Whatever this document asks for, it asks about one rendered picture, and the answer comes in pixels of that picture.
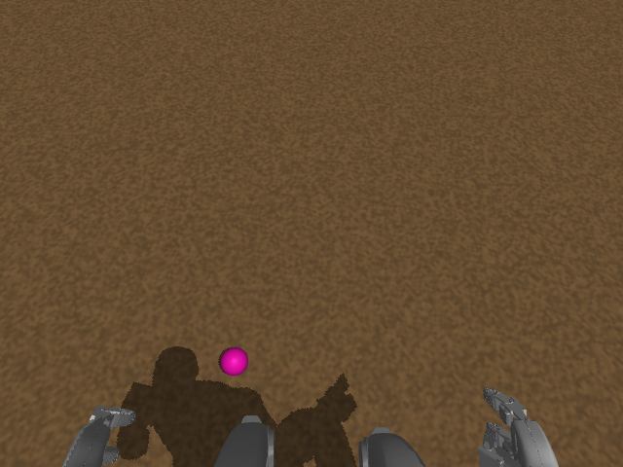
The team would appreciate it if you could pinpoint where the ball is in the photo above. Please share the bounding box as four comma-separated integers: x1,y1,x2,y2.
221,347,248,376

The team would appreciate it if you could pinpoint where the right robot hand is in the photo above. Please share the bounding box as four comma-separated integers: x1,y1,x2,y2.
478,387,559,467

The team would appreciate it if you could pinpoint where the left robot hand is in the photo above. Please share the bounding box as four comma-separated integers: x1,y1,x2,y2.
61,405,136,467

